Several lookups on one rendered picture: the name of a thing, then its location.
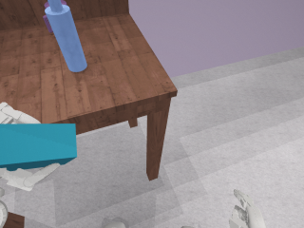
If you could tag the sponge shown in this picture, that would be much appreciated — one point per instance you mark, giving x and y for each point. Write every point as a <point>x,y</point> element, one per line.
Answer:
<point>36,145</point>

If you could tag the table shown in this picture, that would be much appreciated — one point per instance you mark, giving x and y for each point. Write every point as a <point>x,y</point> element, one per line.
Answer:
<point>123,80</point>

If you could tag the robot left hand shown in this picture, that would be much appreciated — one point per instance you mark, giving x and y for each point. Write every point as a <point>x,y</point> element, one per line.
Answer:
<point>22,178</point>

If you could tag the robot right hand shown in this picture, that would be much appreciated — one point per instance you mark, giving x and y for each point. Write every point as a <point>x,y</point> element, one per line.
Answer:
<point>250,218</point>

